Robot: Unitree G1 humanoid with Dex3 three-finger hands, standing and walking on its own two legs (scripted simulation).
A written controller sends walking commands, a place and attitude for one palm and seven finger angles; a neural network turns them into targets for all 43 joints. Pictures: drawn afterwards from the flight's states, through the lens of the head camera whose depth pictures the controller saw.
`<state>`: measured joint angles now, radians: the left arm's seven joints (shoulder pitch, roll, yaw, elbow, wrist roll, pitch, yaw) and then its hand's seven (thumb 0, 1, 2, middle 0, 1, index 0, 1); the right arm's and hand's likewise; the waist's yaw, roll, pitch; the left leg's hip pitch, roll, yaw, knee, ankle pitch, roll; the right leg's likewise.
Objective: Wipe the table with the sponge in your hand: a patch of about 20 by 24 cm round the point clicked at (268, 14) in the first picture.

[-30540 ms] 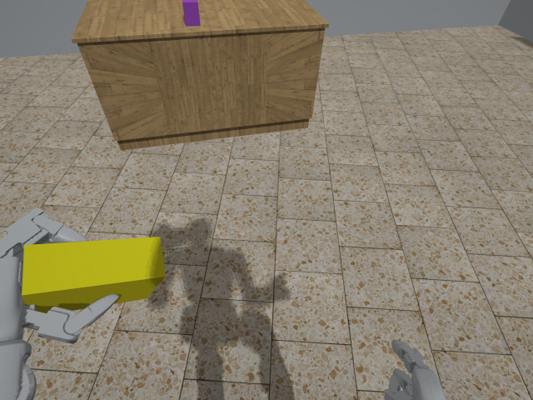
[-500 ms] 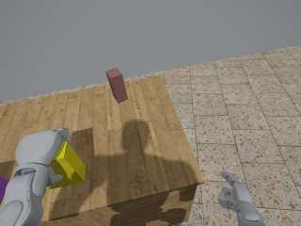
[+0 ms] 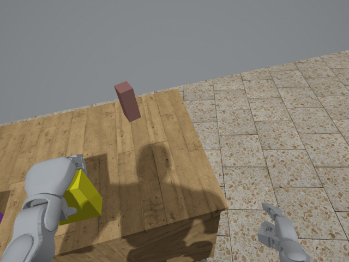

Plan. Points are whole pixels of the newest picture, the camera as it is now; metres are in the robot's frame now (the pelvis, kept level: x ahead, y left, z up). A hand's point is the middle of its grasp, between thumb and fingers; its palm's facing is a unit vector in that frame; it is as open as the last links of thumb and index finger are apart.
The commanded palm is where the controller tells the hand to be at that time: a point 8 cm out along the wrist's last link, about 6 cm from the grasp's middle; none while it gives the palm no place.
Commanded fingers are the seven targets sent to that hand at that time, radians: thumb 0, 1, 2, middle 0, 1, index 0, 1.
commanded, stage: move the sponge above the wiping area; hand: left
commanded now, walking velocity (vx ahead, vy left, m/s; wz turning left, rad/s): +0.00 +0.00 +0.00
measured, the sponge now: (73, 203) +0.21 +0.29 +0.02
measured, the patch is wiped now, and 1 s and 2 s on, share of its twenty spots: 0.00 0.00 0.00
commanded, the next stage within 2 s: lower the sponge onto the table in 1.96 s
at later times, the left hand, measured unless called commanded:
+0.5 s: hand (76, 183) +0.24 +0.29 +0.06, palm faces -0.05 -0.07 -1.00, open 9.4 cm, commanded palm +0.21 +0.27 +0.12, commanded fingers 0.00 0.10 1.30 -1.20 -1.60 -1.20 -1.60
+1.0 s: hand (85, 189) +0.24 +0.27 +0.04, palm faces -0.06 -0.10 -0.99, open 9.5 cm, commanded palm +0.22 +0.26 +0.10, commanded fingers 0.00 0.10 1.30 -1.20 -1.60 -1.20 -1.60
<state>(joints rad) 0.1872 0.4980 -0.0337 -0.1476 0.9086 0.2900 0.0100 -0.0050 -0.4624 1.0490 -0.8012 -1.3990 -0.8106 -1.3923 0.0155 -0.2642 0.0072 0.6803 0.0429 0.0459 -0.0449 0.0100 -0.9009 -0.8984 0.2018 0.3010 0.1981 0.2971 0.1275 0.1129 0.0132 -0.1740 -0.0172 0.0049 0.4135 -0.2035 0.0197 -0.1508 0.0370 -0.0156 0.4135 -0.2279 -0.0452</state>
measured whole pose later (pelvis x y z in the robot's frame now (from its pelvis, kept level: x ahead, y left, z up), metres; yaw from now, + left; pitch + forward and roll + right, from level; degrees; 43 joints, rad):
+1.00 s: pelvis +0.02 +0.01 +0.00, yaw +0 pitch +0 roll +0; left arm 0.16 0.39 -0.15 -0.04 0.96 0.36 0.10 0.00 -0.46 1.05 -0.80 -1.40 -0.81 -1.39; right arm 0.00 -0.24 0.00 0.68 0.05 0.07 -0.02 0.01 -0.90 -0.90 0.20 0.30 0.20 0.30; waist 0.13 0.10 -0.02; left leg -0.20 -0.03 0.01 0.44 -0.24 0.03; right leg -0.18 0.03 0.00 0.44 -0.26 -0.04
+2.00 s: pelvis +0.01 -0.01 +0.00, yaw -1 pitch -1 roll +0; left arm 0.14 0.38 -0.13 0.08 0.96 0.31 0.16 0.00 -0.46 1.05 -0.80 -1.40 -0.81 -1.39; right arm 0.02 -0.25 -0.02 0.71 0.05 0.05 -0.04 0.01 -0.90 -0.90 0.20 0.30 0.20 0.30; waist 0.12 0.09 -0.03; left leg -0.20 0.00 0.02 0.44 -0.23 0.01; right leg -0.18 0.05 0.00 0.44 -0.25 -0.05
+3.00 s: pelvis +0.01 +0.00 +0.00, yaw -1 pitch +1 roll +0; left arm 0.09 0.33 -0.18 0.20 0.98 0.36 0.21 0.00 -0.46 1.05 -0.80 -1.40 -0.81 -1.40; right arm 0.03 -0.24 -0.02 0.71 0.06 0.08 -0.02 0.01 -0.90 -0.90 0.20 0.30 0.20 0.30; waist 0.11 0.08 -0.04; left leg -0.25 -0.02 0.01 0.48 -0.24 0.02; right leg -0.23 0.04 0.00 0.48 -0.26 -0.04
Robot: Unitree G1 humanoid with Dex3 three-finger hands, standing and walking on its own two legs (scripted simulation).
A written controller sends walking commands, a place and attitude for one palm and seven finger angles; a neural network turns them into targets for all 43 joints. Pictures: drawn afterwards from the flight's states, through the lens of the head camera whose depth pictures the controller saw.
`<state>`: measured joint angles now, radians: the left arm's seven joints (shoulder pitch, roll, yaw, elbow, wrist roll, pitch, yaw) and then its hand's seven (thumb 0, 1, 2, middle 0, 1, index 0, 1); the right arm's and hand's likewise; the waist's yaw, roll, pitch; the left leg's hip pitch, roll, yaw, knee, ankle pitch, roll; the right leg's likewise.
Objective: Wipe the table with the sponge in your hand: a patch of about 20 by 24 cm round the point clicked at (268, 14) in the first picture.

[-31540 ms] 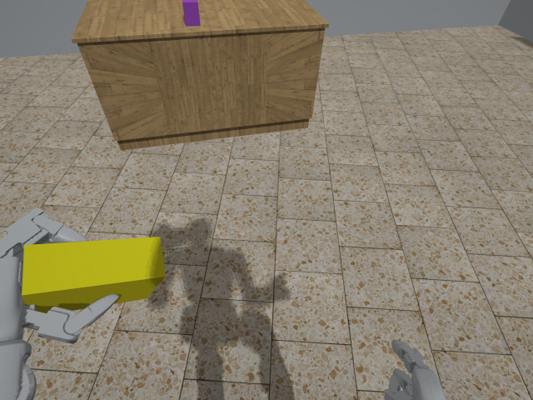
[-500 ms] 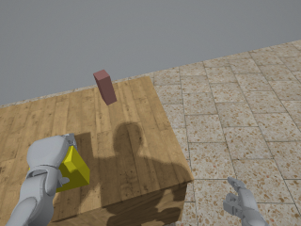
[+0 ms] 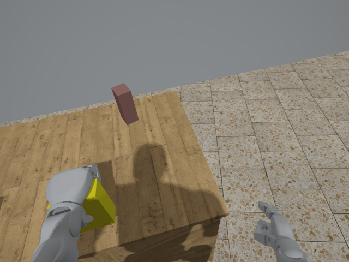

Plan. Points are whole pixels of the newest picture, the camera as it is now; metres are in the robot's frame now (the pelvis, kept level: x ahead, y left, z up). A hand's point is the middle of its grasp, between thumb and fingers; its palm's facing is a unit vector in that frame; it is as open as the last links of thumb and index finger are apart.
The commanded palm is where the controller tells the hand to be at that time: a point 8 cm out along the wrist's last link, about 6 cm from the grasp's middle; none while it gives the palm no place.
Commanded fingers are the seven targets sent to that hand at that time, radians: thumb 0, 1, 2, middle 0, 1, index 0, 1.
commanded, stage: move the sponge above the wiping area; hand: left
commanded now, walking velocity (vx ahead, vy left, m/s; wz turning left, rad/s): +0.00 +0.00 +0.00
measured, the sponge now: (89, 211) +0.21 +0.26 -0.02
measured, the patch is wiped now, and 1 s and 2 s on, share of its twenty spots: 0.00 0.00 0.00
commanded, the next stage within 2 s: lower the sponge onto the table in 0.96 s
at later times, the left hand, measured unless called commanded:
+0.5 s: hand (95, 199) +0.23 +0.24 +0.02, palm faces -0.06 -0.10 -0.99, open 9.5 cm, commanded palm +0.20 +0.24 +0.08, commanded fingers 0.00 0.10 1.30 -1.20 -1.60 -1.20 -1.60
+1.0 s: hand (86, 202) +0.22 +0.26 +0.03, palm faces -0.06 -0.10 -0.99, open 9.5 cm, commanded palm +0.19 +0.25 +0.09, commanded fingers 0.00 0.10 1.30 -1.20 -1.60 -1.20 -1.60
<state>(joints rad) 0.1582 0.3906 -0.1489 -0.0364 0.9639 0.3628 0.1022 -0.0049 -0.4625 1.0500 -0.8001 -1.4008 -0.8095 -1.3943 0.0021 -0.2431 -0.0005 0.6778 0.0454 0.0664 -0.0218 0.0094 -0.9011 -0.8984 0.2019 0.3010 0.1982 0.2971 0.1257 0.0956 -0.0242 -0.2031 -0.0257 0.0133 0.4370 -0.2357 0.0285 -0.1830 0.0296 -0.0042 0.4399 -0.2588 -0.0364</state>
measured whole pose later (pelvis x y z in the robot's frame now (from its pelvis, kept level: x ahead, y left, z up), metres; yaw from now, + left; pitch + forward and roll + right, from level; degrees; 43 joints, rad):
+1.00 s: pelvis -0.01 -0.01 +0.00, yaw -1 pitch -1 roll +0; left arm 0.14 0.38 -0.13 0.08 0.96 0.31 0.16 0.00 -0.46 1.05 -0.80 -1.40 -0.81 -1.39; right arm 0.02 -0.25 -0.02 0.71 0.05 0.05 -0.04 0.01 -0.90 -0.90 0.20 0.30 0.20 0.30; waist 0.12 0.09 -0.03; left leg -0.20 0.00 0.02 0.44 -0.23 0.01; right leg -0.18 0.05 0.00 0.44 -0.25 -0.05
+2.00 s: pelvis -0.01 +0.00 +0.00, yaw +0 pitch +1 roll +0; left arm 0.09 0.33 -0.18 0.20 0.98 0.36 0.21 0.00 -0.46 1.05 -0.80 -1.40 -0.81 -1.40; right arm 0.03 -0.24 -0.02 0.71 0.06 0.08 -0.02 0.01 -0.90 -0.90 0.20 0.30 0.20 0.30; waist 0.11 0.08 -0.04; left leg -0.25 -0.02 0.01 0.48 -0.24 0.02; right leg -0.23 0.04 0.00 0.48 -0.26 -0.04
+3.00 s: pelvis -0.02 +0.00 -0.01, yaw +1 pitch +7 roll +0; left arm -0.24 0.37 -0.09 0.59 1.01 0.25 0.27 0.00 -0.48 1.07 -0.81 -1.39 -0.82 -1.39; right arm 0.13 -0.27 -0.05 0.74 0.08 0.10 -0.05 0.01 -0.90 -0.90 0.20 0.30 0.20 0.30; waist 0.06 0.06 -0.10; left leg -0.45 -0.02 0.00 0.59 -0.27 0.03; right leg -0.42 0.03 -0.02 0.58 -0.29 -0.04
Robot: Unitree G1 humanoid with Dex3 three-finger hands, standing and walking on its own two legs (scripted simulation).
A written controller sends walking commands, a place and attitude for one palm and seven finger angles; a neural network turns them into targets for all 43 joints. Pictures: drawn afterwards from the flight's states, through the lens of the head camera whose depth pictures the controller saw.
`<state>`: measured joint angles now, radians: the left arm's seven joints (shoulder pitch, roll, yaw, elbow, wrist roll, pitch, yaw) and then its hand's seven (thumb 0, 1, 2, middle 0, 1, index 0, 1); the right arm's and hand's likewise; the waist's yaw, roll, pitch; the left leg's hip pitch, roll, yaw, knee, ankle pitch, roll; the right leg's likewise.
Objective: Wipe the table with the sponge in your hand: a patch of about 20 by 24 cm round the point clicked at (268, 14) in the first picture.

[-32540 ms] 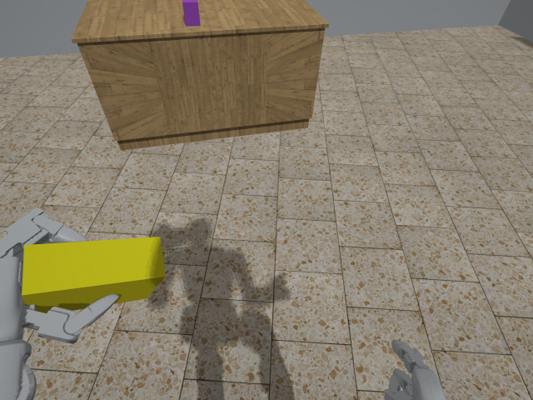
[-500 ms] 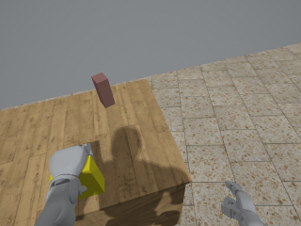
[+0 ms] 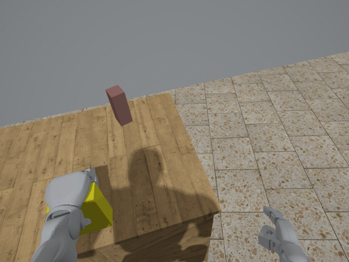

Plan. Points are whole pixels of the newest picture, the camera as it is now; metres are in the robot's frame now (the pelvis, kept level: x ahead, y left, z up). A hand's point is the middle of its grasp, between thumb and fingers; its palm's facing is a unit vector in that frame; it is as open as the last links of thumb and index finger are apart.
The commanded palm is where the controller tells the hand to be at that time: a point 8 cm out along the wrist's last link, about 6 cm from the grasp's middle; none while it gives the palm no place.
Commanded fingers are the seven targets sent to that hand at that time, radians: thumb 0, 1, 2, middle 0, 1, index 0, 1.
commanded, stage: lower the sponge onto the table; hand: left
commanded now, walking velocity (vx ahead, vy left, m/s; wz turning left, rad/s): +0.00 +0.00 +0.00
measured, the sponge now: (87, 215) +0.21 +0.27 -0.03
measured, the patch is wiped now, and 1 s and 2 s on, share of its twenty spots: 0.00 0.00 0.20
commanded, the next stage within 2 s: wipe forward along the first lane in 1.24 s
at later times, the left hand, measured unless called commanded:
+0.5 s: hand (78, 199) +0.23 +0.28 +0.02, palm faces -0.06 -0.11 -0.99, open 9.5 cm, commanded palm +0.20 +0.27 +0.08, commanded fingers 0.00 0.10 1.30 -1.20 -1.60 -1.20 -1.60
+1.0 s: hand (85, 205) +0.22 +0.27 +0.00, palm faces -0.10 -0.11 -0.99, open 9.5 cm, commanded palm +0.20 +0.26 +0.06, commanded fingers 0.00 0.10 1.30 -1.20 -1.60 -1.20 -1.60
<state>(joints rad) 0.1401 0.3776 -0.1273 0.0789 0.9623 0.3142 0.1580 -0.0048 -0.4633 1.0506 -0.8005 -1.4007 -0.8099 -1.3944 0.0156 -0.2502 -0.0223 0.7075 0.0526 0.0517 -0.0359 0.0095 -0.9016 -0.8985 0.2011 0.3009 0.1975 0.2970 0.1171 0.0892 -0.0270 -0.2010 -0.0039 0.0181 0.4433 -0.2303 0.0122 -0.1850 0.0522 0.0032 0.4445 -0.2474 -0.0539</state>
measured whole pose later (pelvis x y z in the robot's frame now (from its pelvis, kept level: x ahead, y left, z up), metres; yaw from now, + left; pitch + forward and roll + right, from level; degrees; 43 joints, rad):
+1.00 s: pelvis +0.00 +0.01 +0.00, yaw +1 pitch +1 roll +0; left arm 0.09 0.33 -0.18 0.20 0.98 0.36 0.21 0.00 -0.46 1.05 -0.80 -1.40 -0.81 -1.40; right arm 0.03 -0.24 -0.02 0.71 0.06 0.08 -0.02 0.01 -0.90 -0.90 0.20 0.30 0.20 0.30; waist 0.11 0.08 -0.04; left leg -0.25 -0.02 0.01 0.48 -0.24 0.02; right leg -0.23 0.04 0.00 0.48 -0.26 -0.04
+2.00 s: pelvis -0.01 +0.01 -0.01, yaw +1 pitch +7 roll +0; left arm -0.24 0.37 -0.09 0.59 1.01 0.25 0.27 0.00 -0.48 1.07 -0.81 -1.39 -0.82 -1.39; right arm 0.13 -0.27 -0.05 0.74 0.08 0.10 -0.05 0.01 -0.90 -0.90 0.20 0.30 0.20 0.30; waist 0.06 0.06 -0.10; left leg -0.45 -0.02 0.00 0.59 -0.27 0.03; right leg -0.42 0.03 -0.02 0.58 -0.29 -0.04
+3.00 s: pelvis +0.00 +0.03 -0.02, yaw +1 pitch +15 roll -2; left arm -0.61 0.52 0.00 1.01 1.05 0.12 0.27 0.01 -0.50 1.09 -0.82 -1.39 -0.82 -1.39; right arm 0.23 -0.28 -0.05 0.75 0.08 0.14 -0.02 0.00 -0.90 -0.90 0.20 0.30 0.20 0.30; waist -0.03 0.04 -0.14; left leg -0.62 -0.02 -0.01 0.67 -0.30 0.05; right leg -0.56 0.04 -0.02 0.60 -0.29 -0.02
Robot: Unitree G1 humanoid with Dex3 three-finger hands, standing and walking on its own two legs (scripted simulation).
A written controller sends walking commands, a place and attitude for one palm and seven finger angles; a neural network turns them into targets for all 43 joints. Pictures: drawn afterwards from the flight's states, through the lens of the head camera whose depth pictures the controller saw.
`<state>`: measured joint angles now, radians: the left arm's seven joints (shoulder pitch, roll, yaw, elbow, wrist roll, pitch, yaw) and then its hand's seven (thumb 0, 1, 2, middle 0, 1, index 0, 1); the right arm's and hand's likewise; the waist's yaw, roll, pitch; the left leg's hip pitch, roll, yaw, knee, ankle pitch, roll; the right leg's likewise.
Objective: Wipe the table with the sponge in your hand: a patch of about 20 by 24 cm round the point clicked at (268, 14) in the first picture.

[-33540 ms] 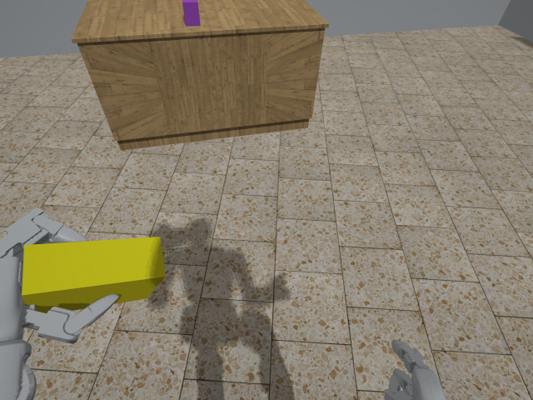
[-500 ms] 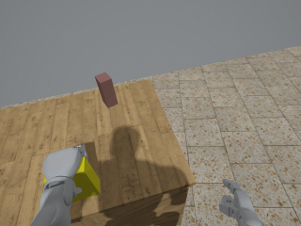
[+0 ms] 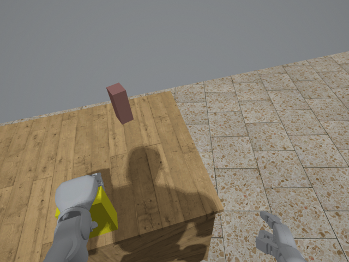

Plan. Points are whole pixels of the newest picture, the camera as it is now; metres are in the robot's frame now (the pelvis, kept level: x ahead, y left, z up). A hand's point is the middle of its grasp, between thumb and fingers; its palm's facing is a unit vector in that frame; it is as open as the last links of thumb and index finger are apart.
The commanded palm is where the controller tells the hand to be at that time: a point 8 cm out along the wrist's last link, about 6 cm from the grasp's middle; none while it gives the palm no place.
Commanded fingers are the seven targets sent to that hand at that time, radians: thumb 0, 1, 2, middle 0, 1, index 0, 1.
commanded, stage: lower the sponge onto the table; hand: left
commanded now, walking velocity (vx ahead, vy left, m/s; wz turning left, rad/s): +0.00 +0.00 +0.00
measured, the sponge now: (93, 219) +0.22 +0.26 -0.06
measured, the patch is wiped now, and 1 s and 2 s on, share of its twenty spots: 0.00 0.20 0.35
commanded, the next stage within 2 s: wipe forward along the first lane in 0.24 s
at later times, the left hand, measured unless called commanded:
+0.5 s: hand (85, 205) +0.23 +0.27 +0.00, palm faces -0.08 -0.07 -0.99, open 9.5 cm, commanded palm +0.22 +0.26 +0.04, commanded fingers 0.00 0.10 1.30 -1.20 -1.60 -1.20 -1.60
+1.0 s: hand (86, 180) +0.30 +0.30 -0.01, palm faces -0.11 -0.02 -0.99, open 9.5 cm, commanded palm +0.28 +0.29 +0.03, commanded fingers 0.00 0.10 1.30 -1.20 -1.60 -1.20 -1.60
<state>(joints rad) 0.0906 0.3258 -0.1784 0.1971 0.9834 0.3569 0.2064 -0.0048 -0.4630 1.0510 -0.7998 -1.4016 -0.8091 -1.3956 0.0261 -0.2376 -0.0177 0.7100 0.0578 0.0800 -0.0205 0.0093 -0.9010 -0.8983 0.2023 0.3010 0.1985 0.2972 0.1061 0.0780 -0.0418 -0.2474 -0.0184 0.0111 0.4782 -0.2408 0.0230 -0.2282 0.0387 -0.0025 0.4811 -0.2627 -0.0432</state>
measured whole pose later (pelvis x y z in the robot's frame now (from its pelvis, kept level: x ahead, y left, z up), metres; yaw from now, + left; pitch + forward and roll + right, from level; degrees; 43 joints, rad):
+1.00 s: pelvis -0.01 +0.00 -0.01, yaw +1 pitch +7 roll +0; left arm -0.24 0.37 -0.09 0.59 1.01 0.25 0.27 0.00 -0.48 1.07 -0.81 -1.39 -0.82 -1.39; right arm 0.13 -0.27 -0.05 0.74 0.08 0.10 -0.05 0.01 -0.90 -0.90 0.20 0.30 0.20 0.30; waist 0.06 0.06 -0.10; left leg -0.45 -0.02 0.00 0.59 -0.27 0.03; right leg -0.42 0.03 -0.02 0.58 -0.29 -0.04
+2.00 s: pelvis +0.00 +0.02 -0.02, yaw +0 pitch +15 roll -2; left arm -0.61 0.52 0.00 1.01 1.05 0.12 0.27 0.01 -0.50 1.09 -0.82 -1.39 -0.82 -1.39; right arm 0.23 -0.28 -0.05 0.75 0.08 0.14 -0.02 0.00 -0.90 -0.90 0.20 0.30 0.20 0.30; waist -0.03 0.04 -0.14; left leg -0.62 -0.02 -0.01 0.67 -0.30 0.05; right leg -0.56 0.04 -0.02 0.60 -0.29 -0.02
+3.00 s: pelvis +0.03 +0.02 -0.01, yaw +0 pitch +13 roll -1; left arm -0.61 0.31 -0.14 0.96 1.00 0.32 0.35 0.00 -0.47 1.09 -0.77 -1.44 -0.78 -1.45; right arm 0.18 -0.25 -0.05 0.78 0.07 0.19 0.01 0.00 -0.90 -0.90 0.20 0.30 0.20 0.30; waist -0.01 0.05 -0.15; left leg -0.51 -0.02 0.01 0.59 -0.31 0.04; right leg -0.46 0.04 -0.01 0.53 -0.30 -0.02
